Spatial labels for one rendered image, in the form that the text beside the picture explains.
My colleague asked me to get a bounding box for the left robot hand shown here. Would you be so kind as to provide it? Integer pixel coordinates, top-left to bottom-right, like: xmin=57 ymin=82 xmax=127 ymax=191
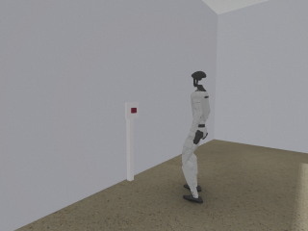
xmin=182 ymin=139 xmax=193 ymax=158

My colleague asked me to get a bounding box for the robot left forearm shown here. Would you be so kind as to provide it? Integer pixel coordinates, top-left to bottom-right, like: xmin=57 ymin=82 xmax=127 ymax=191
xmin=188 ymin=112 xmax=200 ymax=140

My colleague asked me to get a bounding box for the panel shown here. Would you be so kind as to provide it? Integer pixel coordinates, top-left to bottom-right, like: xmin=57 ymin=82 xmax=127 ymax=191
xmin=125 ymin=102 xmax=139 ymax=182

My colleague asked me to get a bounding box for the right robot upper arm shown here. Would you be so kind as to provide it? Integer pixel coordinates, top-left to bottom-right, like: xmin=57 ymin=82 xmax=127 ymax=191
xmin=208 ymin=101 xmax=211 ymax=114

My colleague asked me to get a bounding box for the right robot thigh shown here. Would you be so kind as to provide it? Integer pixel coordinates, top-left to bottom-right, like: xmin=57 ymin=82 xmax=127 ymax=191
xmin=189 ymin=133 xmax=208 ymax=164

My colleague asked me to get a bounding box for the left robot upper arm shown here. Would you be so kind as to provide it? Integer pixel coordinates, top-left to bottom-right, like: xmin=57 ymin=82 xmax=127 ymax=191
xmin=191 ymin=91 xmax=203 ymax=118

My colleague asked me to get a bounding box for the left robot foot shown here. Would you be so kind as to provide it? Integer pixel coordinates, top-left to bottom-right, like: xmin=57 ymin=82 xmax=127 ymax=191
xmin=183 ymin=194 xmax=203 ymax=204

